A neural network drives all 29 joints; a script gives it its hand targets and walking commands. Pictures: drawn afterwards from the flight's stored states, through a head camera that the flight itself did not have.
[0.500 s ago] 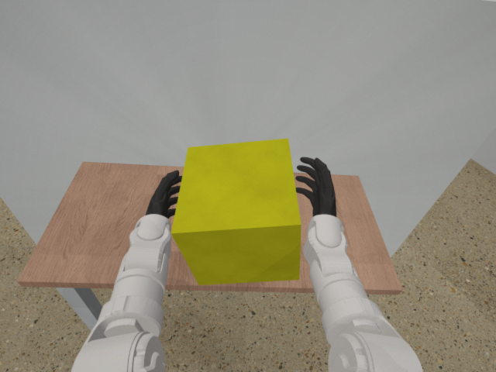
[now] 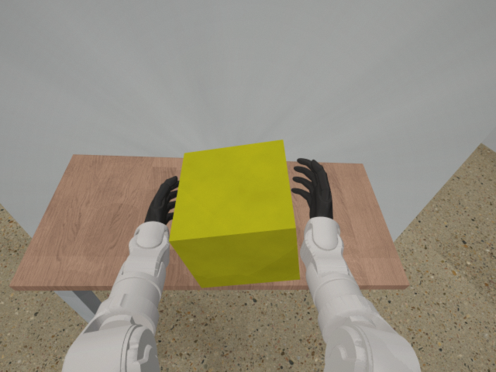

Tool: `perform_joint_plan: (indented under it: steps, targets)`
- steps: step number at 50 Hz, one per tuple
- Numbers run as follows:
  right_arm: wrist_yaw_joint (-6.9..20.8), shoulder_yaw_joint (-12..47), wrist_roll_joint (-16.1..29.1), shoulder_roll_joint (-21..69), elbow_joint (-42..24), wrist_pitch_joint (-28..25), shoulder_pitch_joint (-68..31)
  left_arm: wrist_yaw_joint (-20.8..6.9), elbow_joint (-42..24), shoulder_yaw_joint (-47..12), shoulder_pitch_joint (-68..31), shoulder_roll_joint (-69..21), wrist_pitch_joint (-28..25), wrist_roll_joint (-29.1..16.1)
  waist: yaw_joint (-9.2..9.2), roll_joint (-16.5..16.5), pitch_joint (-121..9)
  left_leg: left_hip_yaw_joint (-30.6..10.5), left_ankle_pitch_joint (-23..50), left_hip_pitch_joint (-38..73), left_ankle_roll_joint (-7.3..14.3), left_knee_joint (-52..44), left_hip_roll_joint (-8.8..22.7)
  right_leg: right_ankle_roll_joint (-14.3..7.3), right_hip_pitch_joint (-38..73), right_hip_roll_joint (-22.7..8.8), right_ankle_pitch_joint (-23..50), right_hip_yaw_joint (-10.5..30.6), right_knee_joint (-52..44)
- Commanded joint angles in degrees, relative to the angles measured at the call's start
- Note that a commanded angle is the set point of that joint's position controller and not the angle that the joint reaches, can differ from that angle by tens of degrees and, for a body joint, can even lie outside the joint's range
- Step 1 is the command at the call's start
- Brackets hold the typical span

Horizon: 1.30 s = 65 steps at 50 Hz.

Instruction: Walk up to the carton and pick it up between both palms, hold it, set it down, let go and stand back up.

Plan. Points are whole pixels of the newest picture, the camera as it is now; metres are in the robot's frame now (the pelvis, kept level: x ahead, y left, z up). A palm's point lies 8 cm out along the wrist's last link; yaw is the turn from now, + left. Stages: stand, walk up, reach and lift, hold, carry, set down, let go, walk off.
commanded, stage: set down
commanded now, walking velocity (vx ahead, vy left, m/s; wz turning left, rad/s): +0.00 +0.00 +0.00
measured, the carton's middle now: (241, 215) +0.40 +0.00 +0.01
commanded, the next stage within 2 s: none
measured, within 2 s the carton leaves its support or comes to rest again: rests again in 1.22 s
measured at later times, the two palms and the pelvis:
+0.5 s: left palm (162, 223) +0.39 +0.14 +0.00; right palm (313, 212) +0.38 -0.13 +0.04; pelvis +0.01 +0.00 +0.00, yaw +0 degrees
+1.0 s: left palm (166, 226) +0.39 +0.14 -0.01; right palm (317, 222) +0.37 -0.14 +0.03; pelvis -0.01 +0.00 -0.01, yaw +0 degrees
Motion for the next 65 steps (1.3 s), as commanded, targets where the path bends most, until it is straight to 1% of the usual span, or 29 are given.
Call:
perform_joint_plan:
  steps: [1, 4, 6, 12, 15, 16, 17, 18, 19, 21, 23, 24, 28, 31, 34, 35, 37, 40, 42, 44, 47, 50, 54, 57, 58, 60, 62, 63, 65]
  targets:
    - [7.41, 19.25, -5.05, 32.15, 2.58, -0.94, -29.78, -5.71, -11.96, -15.89, -44.98, -35.52, -8.64, 0.25, -0.66, 6.68, -31.19, 1.27, 33.2, 6.84, -4.83, 0.99, 1.22, 0.32, 15.05, 0.26, 29.9, -0.65, 5.15]
    - [7.57, 19.41, -5.14, 32.45, 3.83, -1.11, -29.42, -5.55, -10.35, -14.92, -44.19, -34.65, -9.61, 0.7, 0.03, 6.7, -30.82, 1.19, 34.01, 5.8, -4.75, 1.38, 1.23, 0.41, 15.03, 0.1, 31.05, -0.38, 5.6]
    - [7.55, 18.53, -5.46, 32.34, 3.81, -1.35, -29.48, -5.51, -9.59, -14.92, -45.01, -34.62, -10.26, 0.46, -0.72, 6.61, -31.56, 0.98, 34.06, 5.37, -4.9, 1.49, 1.23, 0.25, 14.84, 0.24, 31.52, -0.39, 5.85]
    - [7.66, 18.25, -6.46, 33.71, 5.16, -2.59, -29.4, -4.82, -7.52, -14.61, -46.46, -34.35, -13.6, 0.22, -0.4, 7.43, -35.72, 0.53, 36.22, 3.44, -5.26, 3.05, 1.43, 0.23, 14.14, -0.09, 35.06, 0.13, 7.36]
    - [7.55, 17.9, -6.97, 33.95, 6.18, -3.15, -28.86, -4.73, -6.21, -14.84, -46.41, -34.0, -14.98, -0.22, -0.85, 7.31, -36.62, 0.15, 37.68, 2.92, -5.5, 3.78, 1.63, 0.24, 13.48, -0.27, 36.76, 0.2, 7.89]
    - [7.47, 17.96, -7.15, 34.08, 6.46, -3.23, -28.92, -4.77, -4.99, -13.96, -45.9, -33.53, -15.28, 0.1, -0.45, 6.87, -36.28, 0.22, 37.16, 2.0, -5.27, 3.71, 1.54, 0.29, 14.23, -0.45, 37.67, 0.39, 8.13]
    - [7.46, 17.48, -7.45, 34.26, 6.47, -3.62, -29.2, -4.69, -5.15, -14.49, -47.11, -33.77, -15.99, -0.16, -1.08, 7.11, -37.74, 0.12, 37.05, 1.29, -5.45, 3.76, 1.47, 0.28, 14.23, -0.32, 38.53, 0.49, 8.45]
    - [7.52, 17.83, -7.18, 34.21, 7.13, -3.8, -28.9, -4.53, -4.87, -14.31, -46.61, -33.45, -16.65, -0.11, -0.65, 7.41, -37.86, 0.0, 37.55, 0.94, -5.54, 4.04, 1.59, 0.29, 14.24, -0.36, 38.72, 0.53, 8.68]
    - [7.47, 17.17, -7.66, 34.07, 7.91, -3.99, -28.87, -4.53, -3.64, -14.41, -46.41, -33.64, -16.93, -0.12, -1.26, 6.99, -37.39, -0.28, 37.65, 0.73, -5.54, 4.01, 1.71, 0.26, 13.83, -0.32, 38.77, 0.47, 8.61]
    - [7.27, 16.4, -8.0, 33.87, 8.78, -4.15, -28.57, -4.7, -1.97, -13.73, -46.08, -32.97, -17.51, -0.03, -1.07, 6.83, -37.04, 0.06, 35.58, -0.99, -5.2, 3.88, 1.31, 0.28, 14.37, -0.5, 38.83, 0.72, 8.79]
    - [7.22, 16.05, -8.26, 33.7, 10.33, -4.15, -27.63, -4.89, -0.65, -13.17, -45.65, -32.58, -18.08, 0.46, -1.57, 6.29, -36.17, -0.03, 33.85, -2.57, -5.04, 3.33, 1.22, 0.51, 15.33, -0.71, 39.58, 0.97, 9.17]
    - [7.14, 16.29, -8.15, 34.32, 9.97, -4.23, -27.61, -4.98, -0.47, -12.95, -45.68, -32.39, -18.34, 0.32, -1.24, 6.12, -36.41, 0.1, 33.38, -3.19, -5.0, 3.25, 1.06, 0.56, 15.78, -0.83, 40.43, 1.21, 9.44]
    - [7.21, 14.13, -9.1, 33.6, 11.34, -4.6, -28.35, -5.14, 2.24, -11.5, -46.0, -31.55, -19.32, 0.97, -1.61, 5.71, -35.69, 0.17, 30.48, -5.27, -4.88, 2.58, 0.87, 0.47, 15.6, -0.8, 38.5, 1.1, 9.47]
    - [7.22, 12.85, -9.89, 33.78, 11.79, -4.82, -28.59, -5.25, 3.76, -10.28, -45.98, -30.96, -19.76, 1.73, -1.32, 5.67, -35.74, 0.32, 28.93, -6.48, -4.6, 2.22, 0.86, 0.33, 15.41, -0.89, 37.38, 1.3, 9.49]
    - [7.41, 11.43, -10.61, 33.06, 12.61, -5.04, -28.21, -5.11, 4.97, -9.54, -45.51, -30.63, -20.22, 2.24, -1.51, 6.15, -35.28, 0.35, 27.84, -6.42, -4.66, 2.03, 0.92, -0.07, 14.02, -0.7, 34.09, 0.93, 8.93]
    - [7.49, 10.96, -10.79, 32.75, 12.6, -5.07, -28.45, -5.12, 5.72, -8.96, -45.19, -30.31, -20.2, 2.78, -1.13, 6.2, -34.87, 0.54, 27.15, -6.52, -4.58, 1.93, 0.91, -0.13, 13.36, -0.71, 33.08, 0.79, 8.89]
    - [7.6, 9.89, -11.38, 32.46, 12.42, -5.44, -28.53, -5.07, 6.58, -8.72, -44.72, -30.29, -20.49, 2.88, -1.47, 6.11, -35.26, 0.54, 26.42, -6.56, -4.57, 1.87, 0.95, -0.34, 12.88, -0.57, 31.96, 0.67, 8.71]
    - [7.98, 9.01, -11.75, 32.15, 12.28, -5.47, -28.96, -4.95, 7.73, -7.57, -43.66, -29.76, -20.5, 3.5, -0.81, 5.99, -34.67, 0.8, 26.03, -6.83, -4.48, 1.91, 1.0, -0.66, 11.57, -0.44, 29.51, 0.48, 8.39]
    - [8.04, 7.87, -12.62, 31.66, 12.5, -5.4, -28.96, -4.99, 8.41, -6.85, -43.46, -29.36, -20.39, 4.17, -1.04, 6.44, -33.93, 0.96, 24.48, -7.43, -4.41, 1.53, 1.01, -0.74, 11.34, -0.66, 27.77, 0.4, 8.22]
    - [8.15, 6.93, -13.21, 31.18, 12.47, -5.68, -29.47, -4.84, 8.81, -7.21, -43.52, -29.48, -20.41, 3.85, -1.42, 7.05, -34.58, 0.74, 25.09, -6.3, -4.66, 1.93, 1.24, -0.95, 9.34, -0.42, 26.02, -0.05, 8.07]
    - [8.19, 6.53, -13.97, 31.56, 13.09, -5.62, -29.11, -4.9, 9.64, -5.62, -42.23, -28.56, -20.4, 5.17, -0.75, 6.19, -33.89, 1.24, 24.06, -7.76, -4.33, 2.01, 0.99, -0.76, 9.76, -0.7, 27.12, 0.41, 8.33]
    - [8.24, 5.58, -14.53, 31.32, 12.95, -5.78, -28.87, -5.06, 10.01, -5.03, -41.79, -28.05, -20.31, 5.59, -1.18, 5.9, -33.75, 1.4, 22.08, -9.14, -4.04, 1.49, 0.84, -0.71, 9.89, -0.76, 25.96, 0.26, 8.19]
    - [8.29, 4.5, -15.15, 31.41, 13.33, -6.07, -28.46, -5.09, 10.35, -4.17, -40.62, -27.74, -20.16, 6.38, -1.15, 6.14, -33.51, 1.26, 23.08, -8.99, -4.0, 1.58, 1.02, -0.75, 9.05, -0.66, 25.91, -0.03, 8.24]
    - [8.33, 3.46, -15.88, 31.42, 13.71, -6.24, -28.08, -5.03, 10.24, -3.46, -40.54, -27.59, -20.24, 6.95, -1.42, 5.85, -32.98, 1.34, 21.46, -9.42, -3.88, 1.42, 0.86, -0.77, 8.5, -0.64, 24.27, -0.07, 7.99]
    - [8.34, 3.79, -16.1, 31.35, 13.12, -6.39, -28.22, -5.18, 10.92, -2.82, -39.68, -27.37, -20.17, 7.24, -0.87, 5.19, -32.78, 1.57, 21.07, -10.32, -3.73, 1.43, 0.79, -0.53, 9.12, -0.88, 24.97, 0.04, 8.24]
    - [8.43, 3.14, -16.32, 31.36, 13.43, -6.54, -28.13, -5.18, 11.21, -2.25, -39.05, -27.41, -19.99, 8.05, -0.71, 5.44, -31.8, 1.61, 20.24, -11.0, -3.53, 1.01, 0.71, -0.44, 9.4, -0.95, 24.56, -0.03, 8.39]
    - [8.5, 2.3, -16.84, 30.92, 13.44, -6.56, -27.93, -5.16, 11.08, -2.03, -38.91, -27.41, -19.78, 8.55, -1.12, 5.92, -31.46, 1.52, 19.68, -10.81, -3.52, 0.91, 0.69, -0.53, 8.7, -0.93, 23.26, -0.23, 8.11]
    - [8.5, 2.35, -16.89, 31.06, 12.9, -6.7, -28.32, -5.22, 11.58, -1.47, -38.26, -27.15, -19.57, 8.79, -0.57, 5.29, -31.37, 1.62, 19.22, -11.18, -3.3, 0.86, 0.66, -0.51, 8.71, -0.99, 23.41, -0.1, 8.08]
    - [8.62, 2.23, -17.06, 30.89, 12.68, -6.95, -28.34, -5.16, 11.53, -0.82, -38.03, -26.79, -19.66, 9.04, -0.29, 5.1, -31.66, 1.65, 18.42, -12.37, -3.13, 0.75, 0.57, -0.41, 9.01, -1.2, 24.07, -0.02, 8.63]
